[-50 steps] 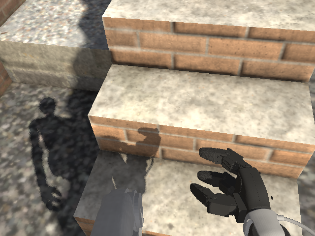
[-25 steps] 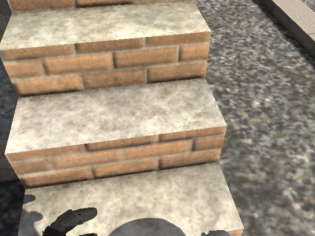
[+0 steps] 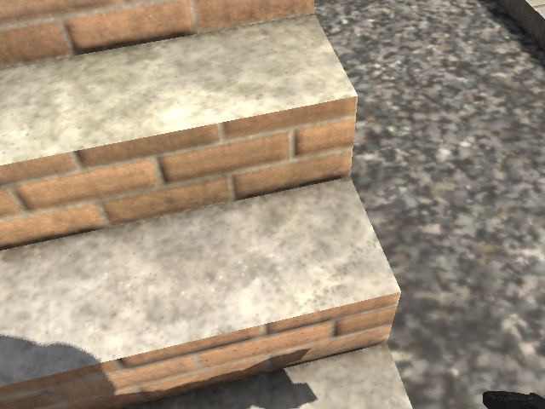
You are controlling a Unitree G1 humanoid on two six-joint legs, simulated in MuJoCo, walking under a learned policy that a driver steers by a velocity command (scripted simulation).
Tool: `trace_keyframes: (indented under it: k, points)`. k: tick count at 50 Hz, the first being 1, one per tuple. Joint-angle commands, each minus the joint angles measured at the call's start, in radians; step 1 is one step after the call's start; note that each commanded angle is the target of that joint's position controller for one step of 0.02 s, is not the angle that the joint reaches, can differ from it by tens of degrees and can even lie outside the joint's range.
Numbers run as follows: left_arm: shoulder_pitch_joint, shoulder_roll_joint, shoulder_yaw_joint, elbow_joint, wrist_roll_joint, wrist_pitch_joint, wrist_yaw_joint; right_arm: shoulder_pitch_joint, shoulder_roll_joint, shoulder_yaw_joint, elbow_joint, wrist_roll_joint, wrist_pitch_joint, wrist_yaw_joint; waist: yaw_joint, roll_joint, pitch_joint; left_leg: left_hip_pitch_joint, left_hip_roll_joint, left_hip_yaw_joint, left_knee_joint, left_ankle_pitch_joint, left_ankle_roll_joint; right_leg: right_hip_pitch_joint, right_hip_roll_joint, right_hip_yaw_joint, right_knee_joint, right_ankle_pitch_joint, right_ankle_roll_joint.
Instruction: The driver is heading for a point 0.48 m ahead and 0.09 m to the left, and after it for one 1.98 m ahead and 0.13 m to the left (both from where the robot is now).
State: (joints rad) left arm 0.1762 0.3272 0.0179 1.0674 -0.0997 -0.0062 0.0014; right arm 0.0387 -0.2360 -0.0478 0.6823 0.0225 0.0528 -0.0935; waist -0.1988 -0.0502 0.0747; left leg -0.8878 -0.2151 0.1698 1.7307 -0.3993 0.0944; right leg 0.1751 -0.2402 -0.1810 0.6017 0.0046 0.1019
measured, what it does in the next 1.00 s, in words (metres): climbs, turning left: left foot 0.20 m higher, then right foot 0.19 m higher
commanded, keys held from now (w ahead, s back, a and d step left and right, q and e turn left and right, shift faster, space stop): w+q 0.86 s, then w+e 0.14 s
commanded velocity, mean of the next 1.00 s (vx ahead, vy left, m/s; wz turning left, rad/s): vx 0.50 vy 0.00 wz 0.52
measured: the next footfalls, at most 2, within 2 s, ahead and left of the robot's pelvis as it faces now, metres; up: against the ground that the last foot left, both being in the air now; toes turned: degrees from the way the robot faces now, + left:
left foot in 0.06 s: +0.06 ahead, +0.04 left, +0.20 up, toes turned +10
right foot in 0.48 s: +0.30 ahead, -0.12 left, +0.39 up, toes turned +11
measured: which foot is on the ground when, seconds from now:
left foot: up 0.00-0.04, down 0.06-0.50, up 0.52-0.96, down 0.98-1.00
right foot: up 0.00-0.46, down 0.48-0.98, up 1.00-1.00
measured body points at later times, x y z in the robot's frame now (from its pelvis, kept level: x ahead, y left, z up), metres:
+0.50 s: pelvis +0.12 -0.06 +0.17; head +0.11 -0.02 +0.62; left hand +0.23 +0.19 +0.07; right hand +0.23 -0.31 +0.05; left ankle +0.03 +0.02 -0.58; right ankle +0.26 -0.12 -0.41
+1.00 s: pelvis +0.23 +0.04 +0.31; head +0.19 +0.07 +0.76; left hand +0.16 +0.29 +0.16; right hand +0.46 -0.11 +0.22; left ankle +0.24 +0.14 -0.41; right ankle +0.27 -0.12 -0.39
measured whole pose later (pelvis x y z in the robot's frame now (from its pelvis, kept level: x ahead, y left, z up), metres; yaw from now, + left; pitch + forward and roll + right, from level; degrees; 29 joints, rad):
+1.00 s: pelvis +0.23 +0.04 +0.31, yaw +33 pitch -1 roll -4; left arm 0.32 0.24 0.05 0.88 -0.07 -0.05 -0.01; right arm 0.28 -0.20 -0.05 0.70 0.06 -0.02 0.06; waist -0.05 -0.02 -0.05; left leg -0.42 0.04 0.04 0.74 -0.32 0.06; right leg -0.23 -0.14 -0.25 0.77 -0.43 -0.10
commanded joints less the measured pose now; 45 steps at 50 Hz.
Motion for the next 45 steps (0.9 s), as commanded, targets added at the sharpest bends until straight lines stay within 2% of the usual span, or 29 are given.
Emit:
trace_keyframes:
  k: [1,2,3,4,5,6,7,8,9,10,11,12,13,15,17,19,20,22,24,25,26,27,29,31,34,36,38,42,45]
  points:
    - [0.186,0.127,0.036,-0.214,0.151,-0.082,-0.090,0.111,-0.163,-0.052,0.067,-0.046,-0.046,0.030,0.208,0.191,-0.538,0.974,0.237,-0.777,-1.056,0.227,0.242,-0.736,0.333,0.270,1.135,-0.053,-0.088]
    - [0.173,-0.021,-0.039,-0.096,0.282,0.015,-0.109,0.412,0.007,0.044,0.179,-0.129,0.080,0.180,-0.021,0.151,-0.309,0.864,0.318,-0.836,-0.744,0.637,0.400,-1.236,0.403,0.676,1.513,0.244,-0.365]
    - [-0.111,-0.047,-0.039,-0.220,0.220,0.013,-0.098,0.503,0.067,0.069,0.267,-0.156,0.119,0.218,-0.091,-0.116,-0.318,0.697,0.310,-0.806,-1.025,0.408,0.303,-1.307,0.341,0.575,1.533,0.048,-0.400]
    - [-0.119,-0.111,-0.087,-0.356,0.167,-0.019,-0.075,0.554,0.023,0.087,0.331,-0.175,0.117,0.212,-0.004,-0.049,-0.286,0.575,0.339,-0.834,-0.944,0.460,0.306,-1.411,0.332,0.645,1.490,-0.087,-0.449]
    - [-0.218,-0.156,-0.117,-0.504,0.154,-0.045,-0.052,0.492,-0.003,0.097,0.376,-0.213,0.105,0.239,0.105,-0.019,-0.250,0.394,0.264,-0.578,-1.083,0.595,0.217,-1.335,0.375,0.565,1.305,-0.215,-0.475]
    - [0.000,-0.160,-0.083,-0.408,0.164,-0.152,0.009,0.113,0.002,0.060,0.290,-0.001,-0.010,0.185,0.337,0.010,-0.196,0.468,0.236,-0.310,-1.090,0.290,0.055,-1.022,0.365,0.338,1.155,-0.108,-0.299]
    - [0.171,-0.078,-0.046,-0.300,0.142,-0.161,-0.005,0.051,-0.077,0.044,0.250,0.026,-0.058,0.194,0.400,0.010,-0.413,0.404,0.125,-0.081,-1.087,0.302,0.009,-0.765,0.379,0.147,1.163,-0.048,-0.218]
    - [0.198,0.002,-0.003,-0.251,0.102,-0.133,-0.012,0.012,-0.065,0.048,0.227,0.058,-0.098,0.195,0.389,-0.015,-0.433,0.331,0.145,-0.058,-1.192,0.351,0.033,-0.642,0.422,0.089,1.242,-0.022,-0.148]
    - [0.164,-0.001,0.009,-0.215,0.080,-0.106,0.006,0.085,-0.052,0.040,0.297,0.039,-0.116,0.208,0.325,0.056,-0.326,0.403,0.235,-0.144,-1.297,0.339,0.098,-0.878,0.438,0.071,1.536,-0.150,-0.115]
    - [-0.013,-0.062,-0.009,-0.322,0.059,-0.086,0.048,0.158,-0.033,0.042,0.367,0.020,-0.103,0.215,0.283,0.120,-0.067,0.492,0.314,-0.235,-1.415,0.249,0.112,-1.240,0.371,0.164,1.588,-0.275,-0.136]
    - [-0.123,-0.055,-0.012,-0.403,0.021,-0.076,0.076,0.198,-0.057,0.026,0.364,0.003,-0.085,0.215,0.270,0.217,0.053,0.563,0.384,-0.329,-1.480,0.066,0.118,-1.442,0.294,0.200,1.522,-0.307,-0.135]
    - [-0.256,-0.059,-0.031,-0.438,0.017,-0.082,0.084,0.286,-0.018,0.024,0.367,0.011,-0.078,0.204,0.188,0.189,0.138,0.597,0.388,-0.447,-1.499,-0.057,0.134,-1.561,0.269,0.219,1.517,-0.327,-0.131]
    - [-0.333,-0.078,-0.045,-0.474,0.021,-0.085,0.072,0.359,-0.005,0.021,0.356,0.018,-0.072,0.182,0.146,0.155,0.166,0.680,0.393,-0.515,-1.505,-0.110,0.144,-1.663,0.245,0.212,1.494,-0.354,-0.127]
    - [-0.263,-0.096,-0.053,-0.494,0.034,-0.064,0.053,0.353,-0.028,0.008,0.308,0.015,-0.063,0.141,0.179,0.175,0.024,0.782,0.434,-0.567,-1.509,-0.095,0.168,-1.631,0.164,0.177,1.433,-0.313,-0.095]
    - [-0.241,-0.089,-0.047,-0.497,0.021,-0.052,0.042,0.385,-0.053,-0.006,0.281,0.025,-0.055,0.124,0.162,0.154,0.014,0.778,0.437,-0.576,-1.520,-0.066,0.185,-1.620,0.142,0.150,1.410,-0.301,-0.075]
    - [-0.366,-0.158,-0.089,-0.582,0.038,-0.029,0.040,0.366,-0.133,-0.028,0.210,0.072,-0.050,0.083,0.163,0.086,0.056,0.725,0.440,-0.581,-1.637,-0.079,0.169,-1.575,0.126,0.086,1.127,-0.447,-0.104]
    - [-0.314,-0.188,-0.102,-0.582,0.040,-0.028,0.028,0.333,-0.135,-0.033,0.184,0.063,-0.035,0.067,0.183,0.125,0.023,0.602,0.424,-0.546,-1.684,-0.001,0.169,-1.322,0.131,0.051,0.985,-0.462,-0.127]
    - [-0.027,-0.146,-0.077,-0.500,-0.002,-0.042,-0.018,0.346,-0.177,-0.046,0.204,0.089,-0.049,0.072,0.269,0.171,-0.041,0.358,0.367,-0.419,-1.740,0.411,0.172,-0.622,0.270,-0.148,0.788,-0.624,-0.197]
    - [0.287,-0.028,-0.005,-0.388,-0.062,-0.053,-0.036,0.359,-0.145,-0.016,0.244,0.060,-0.075,0.033,0.426,0.165,-0.206,0.596,0.335,-0.274,-1.278,1.199,0.188,-0.365,0.286,0.059,0.469,-0.622,-0.212]
    - [0.372,0.122,0.055,-0.342,-0.011,-0.054,-0.023,0.371,-0.064,0.001,0.189,0.034,-0.093,0.053,0.392,-0.101,-0.287,0.413,0.193,-0.287,-0.950,0.988,0.165,-0.269,0.107,0.677,0.020,-1.020,-0.281]
    - [0.298,0.241,0.105,-0.384,0.083,-0.027,0.019,0.311,-0.074,-0.005,0.107,-0.051,-0.111,0.087,0.379,-0.364,-0.366,0.179,0.092,-0.342,-0.477,0.323,0.132,-0.251,-0.105,1.396,-0.512,-1.506,-0.338]
    - [0.070,0.074,0.040,-0.415,0.129,-0.024,0.040,0.115,-0.102,-0.007,0.014,-0.130,-0.116,0.116,0.319,-0.161,-0.246,0.081,0.110,-0.407,-0.104,0.328,0.095,-0.427,-0.120,1.402,-0.477,-1.430,-0.308]
    - [0.050,-0.134,-0.031,-0.281,0.169,-0.057,0.047,0.014,0.071,0.037,-0.152,-0.069,-0.141,0.152,0.199,-0.006,-0.149,0.000,0.148,-0.366,0.185,0.396,0.058,-0.588,-0.115,0.905,-0.206,-0.975,-0.282]
    - [0.133,-0.236,-0.053,-0.160,0.175,-0.098,0.029,0.070,0.140,0.065,-0.163,-0.010,-0.172,0.168,0.144,0.067,-0.100,-0.033,0.161,-0.331,0.321,0.391,0.066,-0.675,-0.098,0.584,-0.053,-0.762,-0.269]
    - [0.192,-0.169,-0.033,-0.075,0.101,-0.104,-0.036,0.213,0.096,0.051,-0.123,0.045,-0.139,0.127,0.102,0.112,-0.035,-0.086,0.173,-0.283,0.330,0.333,0.061,-0.616,-0.087,0.387,-0.226,-0.624,-0.226]
    - [0.091,-0.135,-0.031,-0.125,0.089,-0.078,-0.058,0.214,0.035,0.026,-0.114,0.048,-0.088,0.089,0.090,0.086,0.059,-0.025,0.193,-0.277,0.172,0.346,0.043,-0.733,-0.060,0.188,-0.272,-0.517,-0.203]
    - [0.056,-0.145,-0.038,-0.182,0.101,-0.067,-0.049,0.167,-0.021,-0.003,-0.144,0.032,-0.048,0.073,0.120,0.021,0.029,0.040,0.192,-0.246,0.033,0.417,-0.002,-0.706,-0.060,0.065,-0.296,-0.467,-0.215]
    - [0.035,-0.059,0.007,-0.238,0.096,-0.066,-0.024,0.088,-0.009,-0.008,-0.176,0.025,-0.017,0.092,0.133,-0.097,-0.031,0.198,0.225,-0.160,-0.426,0.384,-0.014,-0.595,-0.045,-0.042,-0.352,-0.490,-0.189]
    - [0.076,0.017,0.046,-0.218,0.029,-0.087,-0.013,0.227,0.008,-0.007,-0.116,0.027,-0.040,0.138,0.101,-0.183,-0.077,0.558,0.219,-0.074,-0.769,0.080,-0.005,-0.601,-0.041,-0.067,-0.404,-0.468,-0.234]
Velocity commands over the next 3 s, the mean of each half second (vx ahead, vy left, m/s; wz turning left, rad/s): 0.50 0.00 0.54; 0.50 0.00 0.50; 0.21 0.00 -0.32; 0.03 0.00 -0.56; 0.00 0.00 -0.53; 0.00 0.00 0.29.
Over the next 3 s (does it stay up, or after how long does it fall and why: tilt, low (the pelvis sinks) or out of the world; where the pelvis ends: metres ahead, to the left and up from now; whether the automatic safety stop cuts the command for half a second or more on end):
stays up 0.49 0.16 0.49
